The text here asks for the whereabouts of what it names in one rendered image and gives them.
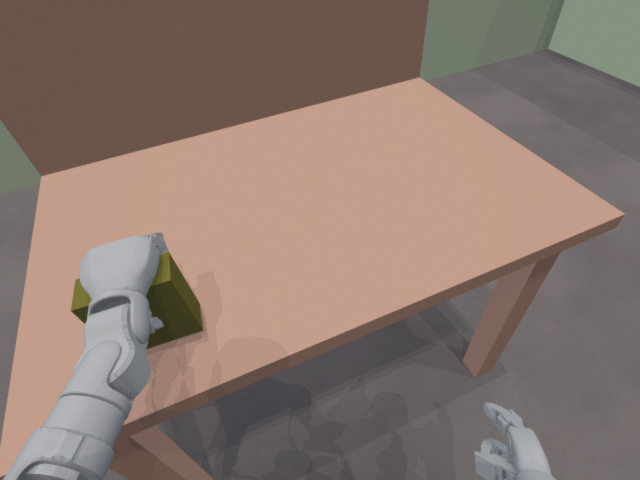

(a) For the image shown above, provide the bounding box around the left robot forearm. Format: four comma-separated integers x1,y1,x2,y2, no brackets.
3,289,151,480

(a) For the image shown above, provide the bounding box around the left robot hand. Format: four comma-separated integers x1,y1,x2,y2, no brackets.
79,233,169,335

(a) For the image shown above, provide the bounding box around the table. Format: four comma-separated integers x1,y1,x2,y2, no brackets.
0,0,625,480

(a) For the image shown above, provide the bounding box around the right robot hand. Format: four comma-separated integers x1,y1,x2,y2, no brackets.
474,402,552,480

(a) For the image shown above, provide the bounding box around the sponge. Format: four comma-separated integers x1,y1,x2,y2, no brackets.
71,252,203,349

